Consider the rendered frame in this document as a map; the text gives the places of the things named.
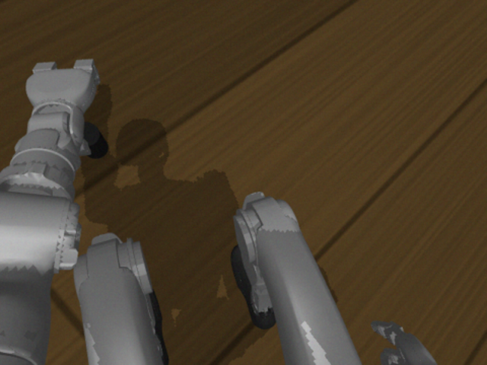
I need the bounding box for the can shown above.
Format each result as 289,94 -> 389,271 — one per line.
83,122 -> 108,159

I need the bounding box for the left robot foot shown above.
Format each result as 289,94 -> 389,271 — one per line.
149,288 -> 169,365

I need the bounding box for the left robot arm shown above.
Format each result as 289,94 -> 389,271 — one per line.
0,99 -> 84,365

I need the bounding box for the right robot foot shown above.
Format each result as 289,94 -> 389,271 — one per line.
231,245 -> 276,329

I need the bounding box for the left robot hand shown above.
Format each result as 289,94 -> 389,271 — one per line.
26,59 -> 100,156

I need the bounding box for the right robot hand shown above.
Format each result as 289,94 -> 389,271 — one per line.
371,321 -> 437,365

